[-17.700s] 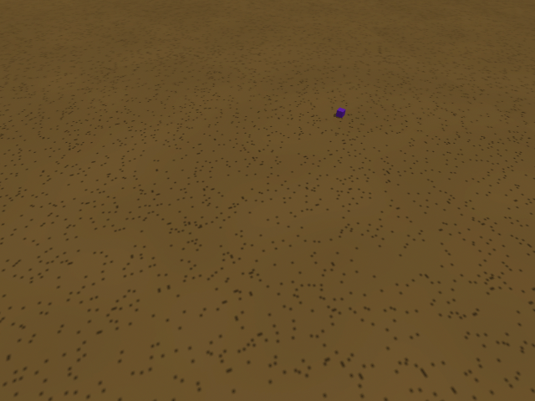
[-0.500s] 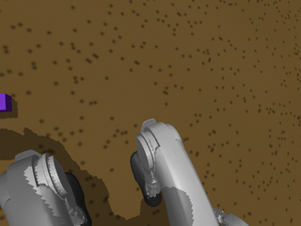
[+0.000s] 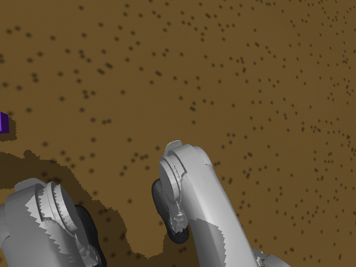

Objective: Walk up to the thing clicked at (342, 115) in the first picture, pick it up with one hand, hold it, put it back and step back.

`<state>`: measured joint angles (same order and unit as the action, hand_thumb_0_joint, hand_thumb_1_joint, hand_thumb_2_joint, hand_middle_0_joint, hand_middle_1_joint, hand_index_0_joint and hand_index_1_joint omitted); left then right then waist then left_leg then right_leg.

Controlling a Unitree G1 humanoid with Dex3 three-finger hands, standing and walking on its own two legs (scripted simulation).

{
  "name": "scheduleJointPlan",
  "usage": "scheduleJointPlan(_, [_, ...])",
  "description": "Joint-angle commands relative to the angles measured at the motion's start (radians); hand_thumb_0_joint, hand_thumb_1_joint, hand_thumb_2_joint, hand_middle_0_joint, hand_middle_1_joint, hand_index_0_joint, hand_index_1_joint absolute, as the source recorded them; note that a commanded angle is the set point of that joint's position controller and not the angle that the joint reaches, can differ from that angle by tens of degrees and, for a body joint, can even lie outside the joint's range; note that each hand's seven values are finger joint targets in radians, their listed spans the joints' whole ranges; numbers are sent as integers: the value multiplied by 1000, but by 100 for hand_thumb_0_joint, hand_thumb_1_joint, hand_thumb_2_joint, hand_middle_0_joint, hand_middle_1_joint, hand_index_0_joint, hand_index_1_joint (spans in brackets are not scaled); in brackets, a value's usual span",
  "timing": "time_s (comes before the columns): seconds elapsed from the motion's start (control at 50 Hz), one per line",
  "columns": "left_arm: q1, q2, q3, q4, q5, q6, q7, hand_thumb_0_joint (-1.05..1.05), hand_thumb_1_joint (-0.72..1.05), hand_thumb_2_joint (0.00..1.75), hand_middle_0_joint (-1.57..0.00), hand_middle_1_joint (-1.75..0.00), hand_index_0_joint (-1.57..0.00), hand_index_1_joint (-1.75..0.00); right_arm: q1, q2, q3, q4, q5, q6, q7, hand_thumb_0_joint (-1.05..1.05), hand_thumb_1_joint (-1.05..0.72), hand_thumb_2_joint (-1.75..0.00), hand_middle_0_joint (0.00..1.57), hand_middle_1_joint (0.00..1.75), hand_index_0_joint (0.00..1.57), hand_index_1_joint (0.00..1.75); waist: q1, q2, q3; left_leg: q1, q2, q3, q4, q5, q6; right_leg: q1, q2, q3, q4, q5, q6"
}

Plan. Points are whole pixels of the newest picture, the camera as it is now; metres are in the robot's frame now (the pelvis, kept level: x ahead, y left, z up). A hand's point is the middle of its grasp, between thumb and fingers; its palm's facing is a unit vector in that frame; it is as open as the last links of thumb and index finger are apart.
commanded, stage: rise first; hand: left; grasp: from above
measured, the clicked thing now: out of the picture +0.45 +0.32 -0.31
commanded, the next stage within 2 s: none
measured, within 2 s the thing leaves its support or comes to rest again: neither
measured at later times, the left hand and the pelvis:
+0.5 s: hand out of the picture +0.42 +0.35 -0.20, palm faces +0.06 -0.44 -0.89, open 14.4 cm; pelvis +0.00 +0.00 +0.00, yaw +0 degrees
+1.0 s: hand out of the picture +0.42 +0.35 -0.20, palm faces +0.07 -0.44 -0.89, open 14.4 cm; pelvis +0.00 +0.00 +0.00, yaw +0 degrees
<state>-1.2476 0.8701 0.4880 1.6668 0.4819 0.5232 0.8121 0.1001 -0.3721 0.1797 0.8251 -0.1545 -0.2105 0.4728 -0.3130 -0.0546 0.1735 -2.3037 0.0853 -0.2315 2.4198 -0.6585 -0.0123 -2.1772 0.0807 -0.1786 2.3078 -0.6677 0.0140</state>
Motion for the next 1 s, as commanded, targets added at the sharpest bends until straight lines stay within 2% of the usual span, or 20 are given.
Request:
scheduleJointPlan(0.0, [-278,221,-39,-98,27,-2,43,0,-58,108,-11,-88,-5,-95,246,-293,-71,42,0,6,1,0,-91,-90,20,30,20,30,-45,400,-734,504,1,76,-215,137,22,370,15,-53,-247,275,-6])
scheduleJointPlan(0.12, [-274,225,-58,-77,35,-8,42,0,-57,107,-10,-90,-5,-96,237,-295,-63,47,-7,-3,-3,0,-90,-90,20,30,20,30,-66,382,-691,494,-4,65,-215,96,28,333,9,-58,-251,230,-6])
scheduleJointPlan(0.2, [-280,223,-53,-66,17,-14,48,0,-58,108,-11,-89,-5,-95,236,-304,-57,39,-9,-6,-3,0,-91,-90,20,30,20,30,-66,386,-704,511,1,62,-216,125,22,356,13,-62,-242,267,-6])
scheduleJointPlan(0.22, [-292,244,-54,-83,22,-13,52,0,-58,108,-10,-90,-5,-96,224,-304,-61,48,-11,-9,-2,0,-91,-90,20,30,20,30,-62,392,-696,504,-3,63,-221,106,24,354,7,-64,-246,249,-3])
scheduleJointPlan(0.26, [-276,236,-50,-63,27,-11,52,0,-59,108,-10,-90,-4,-96,242,-299,-56,38,-7,-9,0,0,-91,-90,20,30,20,30,-67,378,-701,493,-4,67,-209,107,27,361,13,-55,-255,240,-2])
scheduleJointPlan(0.32, [-291,243,-50,-95,21,-11,52,0,-59,109,-10,-89,-4,-95,232,-298,-53,40,-10,-12,0,0,-91,-90,20,30,20,30,-61,412,-710,525,-1,67,-214,125,22,357,10,-60,-248,266,-3])
scheduleJointPlan(0.34, [-276,235,-37,-87,25,-8,55,0,-60,109,-10,-88,-4,-95,249,-303,-56,34,-3,-11,4,0,-91,-90,20,30,20,30,-57,426,-731,554,4,61,-218,146,17,351,12,-65,-244,285,-7])
scheduleJointPlan(0.44, [-308,237,-61,-92,30,-3,59,0,-58,108,-11,-89,-5,-95,229,-302,-52,35,-14,-6,7,0,-91,-90,20,30,20,30,-76,417,-681,519,1,58,-221,116,23,334,5,-66,-239,262,-5])
scheduleJointPlan(0.46, [-284,240,-45,-72,30,-5,63,0,-59,109,-11,-88,-5,-95,237,-308,-53,32,-9,-6,7,0,-90,-90,20,30,20,30,-74,406,-686,520,3,53,-224,109,23,336,10,-68,-244,252,-7])
scheduleJointPlan(0.48, [-291,236,-64,-85,30,-3,61,0,-58,108,-11,-89,-5,-95,228,-306,-51,35,-13,-7,7,0,-91,-90,20,30,20,30,-81,399,-668,521,0,54,-221,96,24,325,7,-70,-245,240,-5])
scheduleJointPlan(0.54, [-270,239,-47,-72,19,-4,59,0,-60,109,-10,-88,-4,-95,236,-306,-49,29,-10,-10,6,0,-91,-90,20,30,20,30,-72,404,-686,537,1,54,-222,109,21,340,11,-69,-247,250,-5])
scheduleJointPlan(0.56, [-286,235,-59,-88,11,-4,58,0,-60,110,-10,-88,-4,-95,228,-308,-49,30,-11,-11,8,0,-91,-90,20,30,20,30,-74,409,-685,527,0,58,-217,110,22,344,8,-66,-246,253,-3])
scheduleJointPlan(0.58, [-276,246,-39,-66,13,-4,64,0,-60,110,-10,-88,-4,-95,237,-312,-50,27,-6,-10,10,0,-91,-90,20,30,20,30,-67,403,-703,530,3,55,-216,118,22,351,13,-65,-250,262,-5])
scheduleJointPlan(0.62, [-288,238,-63,-80,7,-5,60,0,-59,109,-11,-88,-5,-95,225,-312,-42,28,-12,-10,10,0,-91,-90,20,30,20,30,-81,397,-683,504,-1,63,-205,118,25,357,9,-61,-250,266,0])
scheduleJointPlan(0.7, [-283,255,-57,-87,12,-6,55,0,-59,109,-11,-88,-5,-94,220,-312,-45,36,-8,-14,7,0,-91,-90,20,30,20,30,-73,397,-676,510,-2,58,-213,93,25,338,10,-68,-252,232,-2])
scheduleJointPlan(0.76, [-272,244,-61,-78,16,-8,53,0,-60,110,-10,-88,-4,-95,234,-308,-40,28,-9,-12,8,0,-91,-90,20,30,20,30,-78,395,-692,510,-2,65,-206,121,24,368,14,-62,-250,264,-1])
scheduleJointPlan(0.8, [-267,259,-50,-93,15,-5,55,0,-59,108,-11,-88,-5,-94,232,-307,-39,26,-8,-12,10,0,-91,-90,20,30,20,30,-67,393,-711,516,-3,66,-207,138,24,374,10,-67,-248,277,1])
scheduleJointPlan(0.88, [-276,254,-55,-83,15,-3,57,0,-60,110,-10,-88,-4,-95,231,-312,-38,31,-10,-14,9,0,-90,-90,20,30,20,30,-81,390,-683,516,0,58,-206,111,26,349,10,-68,-251,254,1])
scheduleJointPlan(0.96, [-283,264,-50,-81,20,-4,60,0,-59,109,-11,-87,-5,-94,229,-316,-43,40,-10,-18,7,0,-91,-90,20,30,20,30,-78,412,-686,519,1,58,-212,96,24,345,10,-66,-252,239,-3])
scheduleJointPlan(0.98, [-283,249,-65,-89,7,-5,53,0,-59,108,-10,-88,-4,-95,210,-313,-39,33,-12,-20,8,0,-91,-90,20,30,20,30,-79,401,-685,521,-3,65,-208,100,21,358,9,-67,-247,241,1])
